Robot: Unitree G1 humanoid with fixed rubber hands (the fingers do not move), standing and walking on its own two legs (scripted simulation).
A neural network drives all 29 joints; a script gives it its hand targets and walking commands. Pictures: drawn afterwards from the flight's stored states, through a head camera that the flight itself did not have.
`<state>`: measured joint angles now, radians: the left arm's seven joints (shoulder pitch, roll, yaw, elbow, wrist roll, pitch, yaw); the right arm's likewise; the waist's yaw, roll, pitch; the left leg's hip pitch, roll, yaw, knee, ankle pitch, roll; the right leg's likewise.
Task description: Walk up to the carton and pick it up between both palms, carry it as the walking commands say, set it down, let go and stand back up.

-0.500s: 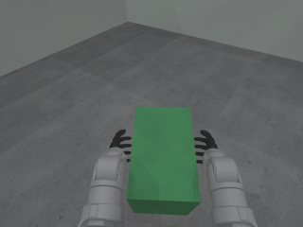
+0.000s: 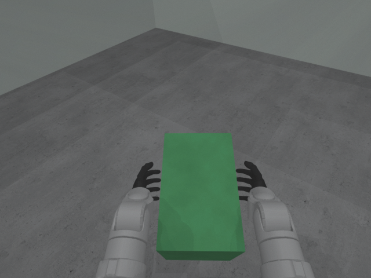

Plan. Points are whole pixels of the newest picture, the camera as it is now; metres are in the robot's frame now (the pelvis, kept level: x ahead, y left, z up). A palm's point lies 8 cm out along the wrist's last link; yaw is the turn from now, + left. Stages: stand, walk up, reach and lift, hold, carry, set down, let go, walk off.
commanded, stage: carry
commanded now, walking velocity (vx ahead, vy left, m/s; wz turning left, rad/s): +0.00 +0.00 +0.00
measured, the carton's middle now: (197, 198) +0.35 +0.00 -0.05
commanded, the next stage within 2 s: hold in 0.12 s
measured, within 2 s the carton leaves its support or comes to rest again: neither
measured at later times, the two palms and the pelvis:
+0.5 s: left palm (130, 196) +0.28 +0.14 +0.06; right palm (255, 202) +0.27 -0.11 +0.07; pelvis -0.02 +0.03 +0.01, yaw -13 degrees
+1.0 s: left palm (131, 201) +0.28 +0.14 +0.05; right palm (254, 203) +0.26 -0.11 +0.07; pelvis -0.05 +0.04 +0.00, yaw -15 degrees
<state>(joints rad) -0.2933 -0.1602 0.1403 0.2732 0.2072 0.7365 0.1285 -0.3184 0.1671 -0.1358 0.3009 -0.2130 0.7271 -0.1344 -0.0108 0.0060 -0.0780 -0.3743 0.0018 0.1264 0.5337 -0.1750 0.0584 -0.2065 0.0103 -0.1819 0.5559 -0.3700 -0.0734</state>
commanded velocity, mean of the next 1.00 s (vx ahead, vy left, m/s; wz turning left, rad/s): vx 0.00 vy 0.00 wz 0.00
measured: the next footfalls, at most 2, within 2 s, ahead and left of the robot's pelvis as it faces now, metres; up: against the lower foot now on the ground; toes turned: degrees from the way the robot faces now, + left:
none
